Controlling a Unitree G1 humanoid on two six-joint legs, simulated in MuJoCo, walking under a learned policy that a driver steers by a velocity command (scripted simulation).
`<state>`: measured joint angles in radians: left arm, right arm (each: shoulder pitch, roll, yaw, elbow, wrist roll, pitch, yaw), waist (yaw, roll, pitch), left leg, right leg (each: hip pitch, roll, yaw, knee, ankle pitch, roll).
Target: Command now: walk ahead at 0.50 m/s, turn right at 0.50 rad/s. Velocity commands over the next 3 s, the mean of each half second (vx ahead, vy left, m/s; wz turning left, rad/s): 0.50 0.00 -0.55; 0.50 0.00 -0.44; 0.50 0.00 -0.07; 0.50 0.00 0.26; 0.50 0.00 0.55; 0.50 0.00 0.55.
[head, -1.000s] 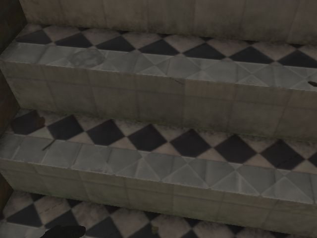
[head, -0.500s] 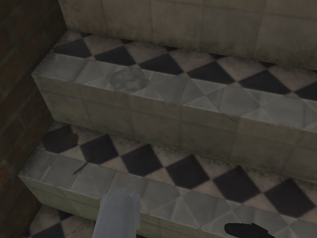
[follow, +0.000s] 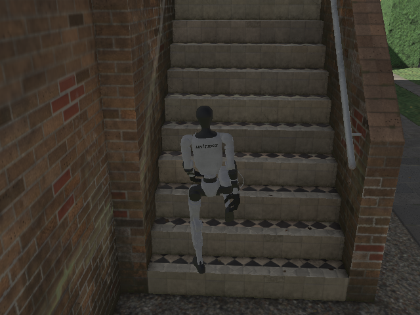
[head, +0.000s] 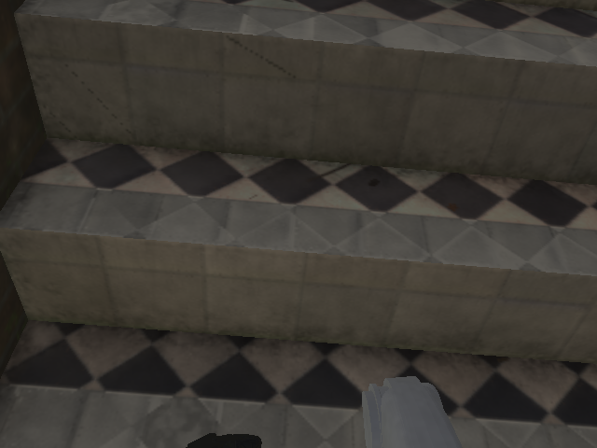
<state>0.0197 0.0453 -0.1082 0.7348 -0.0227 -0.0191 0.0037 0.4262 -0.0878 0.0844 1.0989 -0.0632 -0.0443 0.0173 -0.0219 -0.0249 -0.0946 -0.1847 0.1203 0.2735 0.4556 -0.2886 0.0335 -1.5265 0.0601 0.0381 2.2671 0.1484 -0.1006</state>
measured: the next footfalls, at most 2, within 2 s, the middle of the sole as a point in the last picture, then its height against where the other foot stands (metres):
right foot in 0.22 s outside the picture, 0.22 m higher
left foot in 0.80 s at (265, 384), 0.23 m higher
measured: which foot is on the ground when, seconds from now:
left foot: down 0.00-0.26, up 0.28-0.78, down 0.80-1.00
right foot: up 0.00-0.20, down 0.22-0.78, up 0.80-1.00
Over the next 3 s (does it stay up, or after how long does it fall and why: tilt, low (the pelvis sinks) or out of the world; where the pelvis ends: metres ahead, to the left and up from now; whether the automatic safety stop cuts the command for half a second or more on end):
stays up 0.21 -0.46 0.23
